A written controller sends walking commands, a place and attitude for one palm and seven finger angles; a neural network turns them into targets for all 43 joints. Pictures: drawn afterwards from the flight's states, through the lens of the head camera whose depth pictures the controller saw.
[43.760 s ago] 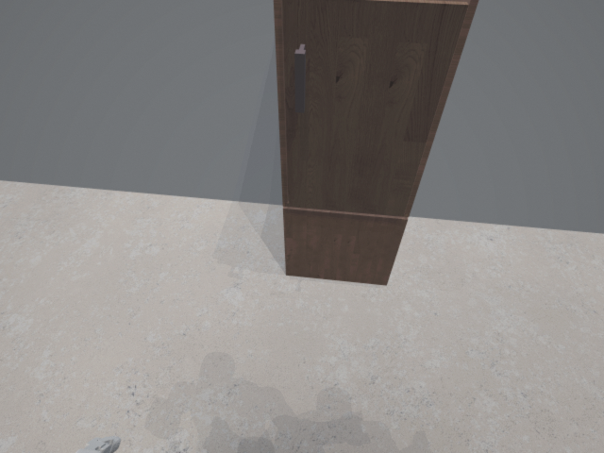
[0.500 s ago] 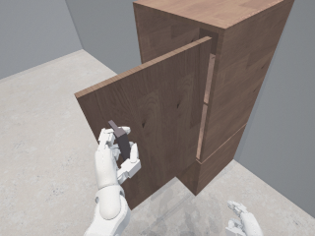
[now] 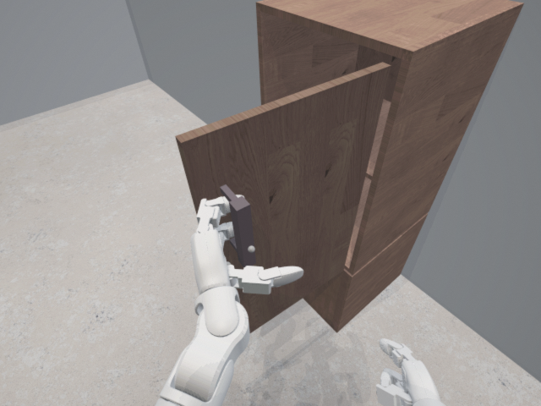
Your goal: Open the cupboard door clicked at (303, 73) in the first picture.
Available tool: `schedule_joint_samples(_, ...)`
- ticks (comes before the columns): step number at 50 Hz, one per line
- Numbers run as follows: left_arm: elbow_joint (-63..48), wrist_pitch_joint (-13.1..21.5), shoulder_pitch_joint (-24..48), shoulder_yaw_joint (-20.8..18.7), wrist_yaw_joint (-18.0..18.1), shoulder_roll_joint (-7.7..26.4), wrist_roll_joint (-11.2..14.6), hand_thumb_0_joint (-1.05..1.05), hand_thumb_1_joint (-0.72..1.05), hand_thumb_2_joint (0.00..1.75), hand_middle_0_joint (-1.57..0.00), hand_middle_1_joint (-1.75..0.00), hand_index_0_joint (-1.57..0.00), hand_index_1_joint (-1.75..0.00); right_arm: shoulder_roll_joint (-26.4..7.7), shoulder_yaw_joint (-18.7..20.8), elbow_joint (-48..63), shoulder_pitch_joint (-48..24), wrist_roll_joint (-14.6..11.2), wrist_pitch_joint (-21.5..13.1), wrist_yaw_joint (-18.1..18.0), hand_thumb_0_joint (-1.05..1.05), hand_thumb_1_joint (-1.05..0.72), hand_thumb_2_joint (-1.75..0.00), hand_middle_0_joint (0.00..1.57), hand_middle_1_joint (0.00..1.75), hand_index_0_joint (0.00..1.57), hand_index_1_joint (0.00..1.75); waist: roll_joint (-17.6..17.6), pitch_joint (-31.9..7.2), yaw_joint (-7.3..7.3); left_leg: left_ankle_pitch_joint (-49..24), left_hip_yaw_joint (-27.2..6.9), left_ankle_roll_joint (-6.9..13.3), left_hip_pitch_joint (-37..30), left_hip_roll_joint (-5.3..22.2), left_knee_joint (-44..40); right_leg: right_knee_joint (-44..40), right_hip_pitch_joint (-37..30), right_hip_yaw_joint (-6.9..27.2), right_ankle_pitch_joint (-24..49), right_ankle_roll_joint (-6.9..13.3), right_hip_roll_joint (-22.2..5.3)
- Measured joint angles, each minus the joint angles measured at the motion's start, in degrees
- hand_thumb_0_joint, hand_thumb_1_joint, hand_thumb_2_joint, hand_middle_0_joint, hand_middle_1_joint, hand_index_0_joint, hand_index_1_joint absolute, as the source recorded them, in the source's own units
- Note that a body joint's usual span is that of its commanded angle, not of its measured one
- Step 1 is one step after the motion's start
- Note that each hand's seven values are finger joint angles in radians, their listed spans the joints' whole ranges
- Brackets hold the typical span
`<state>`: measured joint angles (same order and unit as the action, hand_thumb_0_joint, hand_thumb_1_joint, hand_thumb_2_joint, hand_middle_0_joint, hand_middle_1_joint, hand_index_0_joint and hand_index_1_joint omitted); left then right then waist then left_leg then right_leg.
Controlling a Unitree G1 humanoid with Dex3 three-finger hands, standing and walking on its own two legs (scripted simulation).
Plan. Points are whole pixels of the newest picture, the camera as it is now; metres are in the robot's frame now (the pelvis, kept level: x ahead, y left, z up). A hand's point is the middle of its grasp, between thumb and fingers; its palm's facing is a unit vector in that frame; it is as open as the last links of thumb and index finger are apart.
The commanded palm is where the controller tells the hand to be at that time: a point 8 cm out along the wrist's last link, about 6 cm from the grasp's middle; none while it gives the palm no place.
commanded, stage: open thumb and fingers to let go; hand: left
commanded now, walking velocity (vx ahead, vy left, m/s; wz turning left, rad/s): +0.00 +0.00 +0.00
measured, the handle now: (237, 227) +0.35 +0.08 +0.10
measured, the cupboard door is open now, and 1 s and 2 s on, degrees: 85 85 85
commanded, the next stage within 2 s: slide the hand sideways off the handle in 0.26 s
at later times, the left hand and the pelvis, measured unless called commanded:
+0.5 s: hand (249, 258) +0.29 +0.06 +0.11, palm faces +0.04 -1.00 -0.07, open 16.1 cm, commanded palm +0.26 +0.08 +0.10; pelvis -0.01 +0.01 +0.00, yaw +0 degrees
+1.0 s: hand (238, 276) +0.26 +0.07 +0.11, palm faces -0.05 -1.00 +0.00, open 16.4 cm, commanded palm +0.22 +0.12 +0.10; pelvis +0.02 +0.00 +0.00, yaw -2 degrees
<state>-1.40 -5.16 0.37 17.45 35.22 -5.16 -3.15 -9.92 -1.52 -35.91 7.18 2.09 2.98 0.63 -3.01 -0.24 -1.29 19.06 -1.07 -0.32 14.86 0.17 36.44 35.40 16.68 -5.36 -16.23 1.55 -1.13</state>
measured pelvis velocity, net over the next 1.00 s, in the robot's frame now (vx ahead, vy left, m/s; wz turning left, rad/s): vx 0.02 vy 0.00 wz -0.03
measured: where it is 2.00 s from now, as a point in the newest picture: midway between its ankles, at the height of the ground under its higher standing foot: outside the picture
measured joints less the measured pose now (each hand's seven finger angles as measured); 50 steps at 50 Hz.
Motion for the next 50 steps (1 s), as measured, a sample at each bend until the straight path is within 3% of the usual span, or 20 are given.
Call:
schedule_joint_samples(15, 3.5, -2.3, 5.5, 1.4, 1.4, -1.0, 0.4, -0.01, -0.49, 0.3, -0.25, -0.61, -0.23, -0.61, 1.1, -0.9, -1.3, -1.1, 0.0, 1.9, 0.7, 0.01, -0.91, -0.9, 0.2, 0.3, 0.2, 0.3, 0.8, 0.0, -0.29, 0.0, 1.1, 1.0, 1.8, -0.8, 1.4, 1.2, 2.0, 1.1, 0.4, -0.9, -0.8)
schedule_joint_samples(19, 3.6, -2.5, 5.8, 1.1, 1.4, -1.2, 0.6, -0.01, -0.49, 0.3, -0.3, -0.55, -0.27, -0.58, 0.9, -0.7, -1.3, -1.5, 0.1, 2.2, 0.8, 0.01, -0.91, -0.9, 0.2, 0.3, 0.2, 0.3, 0.8, -0.1, -0.52, 0.0, 1.0, 1.0, 2.2, -0.8, 1.6, 1.5, 2.3, 1.1, 0.4, -0.9, -0.8)
schedule_joint_samples(21, 2.7, -1.5, 4.6, 0.3, -2.8, -0.6, -0.8, -0.01, -0.49, 0.3, -0.3, -0.52, -0.25, -0.56, 0.7, -0.9, -0.3, -0.9, -0.2, 2.2, 0.6, 0.01, -0.91, -0.9, 0.2, 0.3, 0.2, 0.3, 1.1, 0.4, -0.46, -0.1, 0.9, 1.0, 1.9, -1.0, 1.4, 1.5, 2.1, 0.9, 0.3, -0.9, -1.0)
schedule_joint_samples(23, 1.6, 0.9, 3.0, -0.7, -11.1, 1.7, -0.6, -0.01, -0.49, 0.3, -0.27, -0.48, -0.2, -0.51, 0.2, -1.0, 1.7, 0.8, -0.8, 1.7, -0.2, 0.01, -0.91, -0.9, 0.2, 0.3, 0.2, 0.3, 1.2, 0.6, -0.77, -0.3, 0.6, 1.1, 1.9, -1.2, 1.3, 1.7, 2.1, 0.7, 0.2, -0.9, -1.2)
schedule_joint_samples(26, 1.0, 4.1, 1.6, -1.7, -22.3, 6.0, 2.7, -0.01, -0.49, 0.3, -0.21, -0.42, -0.12, -0.44, -1.0, -1.4, 3.5, 3.1, -2.0, 0.1, -1.5, 0.01, -0.91, -0.9, 0.2, 0.3, 0.2, 0.3, 0.5, 0.7, -1.04, -0.1, 0.3, 1.1, 1.9, -1.3, 1.6, 1.9, 1.9, 0.4, -0.1, -0.9, -1.3)
schedule_joint_samples(28, 0.9, 5.0, 1.3, -2.3, -26.3, 7.4, 5.1, -0.01, -0.5, 0.3, -0.18, -0.38, -0.1, -0.4, -1.7, -1.7, 3.8, 3.9, -2.7, -1.3, -2.0, 0.01, -0.91, -0.9, 0.2, 0.3, 0.2, 0.3, 0.1, 0.8, -0.99, 0.1, 0.3, 1.1, 1.8, -1.3, 1.8, 2.1, 1.8, 0.4, -0.2, -1.0, -1.4)
schedule_joint_samples(32, -0.5, 4.8, -0.3, -3.5, -27.6, 6.8, 7.2, -0.01, -0.5, 0.3, -0.13, -0.34, -0.12, -0.37, -2.1, -1.8, 3.6, 4.7, -3.2, -3.7, -2.0, 0.01, -0.91, -0.9, 0.2, 0.3, 0.2, 0.3, 0.0, 0.5, -0.8, 0.2, 0.7, 1.1, 1.7, -1.3, 1.5, 2.1, 2.1, 0.8, -0.4, -1.0, -1.3)
schedule_joint_samples(40, -6.5, 4.0, -6.4, -3.7, -27.1, 6.0, 5.2, -0.01, -0.5, 0.3, -0.12, -0.35, -0.13, -0.32, -1.4, -2.0, 5.0, 5.4, -2.8, -5.3, -0.9, 0.02, -0.91, -0.9, 0.2, 0.3, 0.2, 0.3, 0.7, -0.1, -0.38, 0.7, 1.5, 0.7, 0.9, -0.6, 0.6, 1.8, 2.0, 1.6, -0.9, -0.7, -0.5)
schedule_joint_samples(50, -15.2, 3.7, -16.9, -5.3, -30.0, 8.5, 6.3, -0.01, -0.5, 0.3, -0.14, -0.31, -0.13, -0.3, -1.6, -2.1, 7.1, 4.6, -2.5, -5.4, -1.1, 0.02, -0.91, -0.9, 0.2, 0.3, 0.2, 0.3, 0.6, -0.4, -0.44, 1.8, 1.7, 0.2, -0.4, 0.3, -0.3, 1.2, 1.0, 1.8, -1.9, -0.3, 0.4)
